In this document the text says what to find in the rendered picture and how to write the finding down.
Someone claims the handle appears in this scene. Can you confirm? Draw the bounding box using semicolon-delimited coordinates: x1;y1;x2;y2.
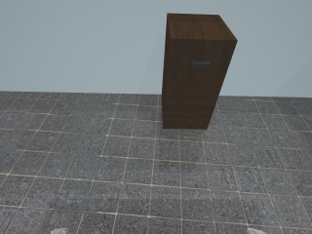
192;59;212;68

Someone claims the drawer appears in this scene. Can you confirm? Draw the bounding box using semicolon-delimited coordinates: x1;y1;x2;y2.
172;47;231;72

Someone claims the cabinet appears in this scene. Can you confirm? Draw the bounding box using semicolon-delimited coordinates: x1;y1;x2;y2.
161;13;238;130

